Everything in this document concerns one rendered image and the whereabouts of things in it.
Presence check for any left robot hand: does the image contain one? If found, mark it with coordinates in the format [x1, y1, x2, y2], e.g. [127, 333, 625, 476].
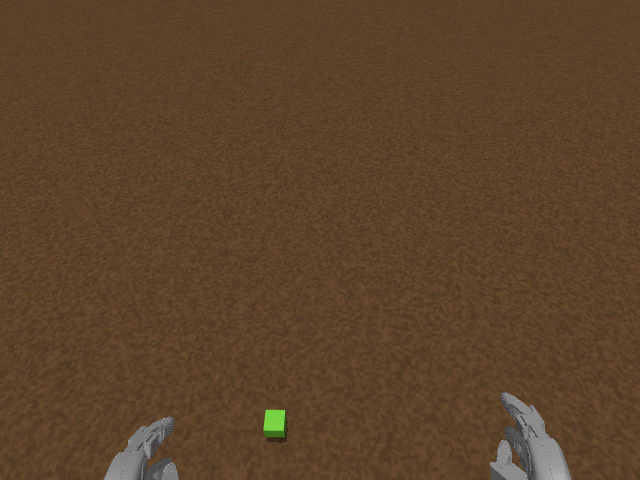
[103, 417, 179, 480]

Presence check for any cube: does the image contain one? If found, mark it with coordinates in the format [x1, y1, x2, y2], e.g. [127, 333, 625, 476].
[263, 410, 286, 437]

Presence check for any right robot hand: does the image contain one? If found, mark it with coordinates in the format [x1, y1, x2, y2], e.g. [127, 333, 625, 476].
[490, 392, 572, 480]

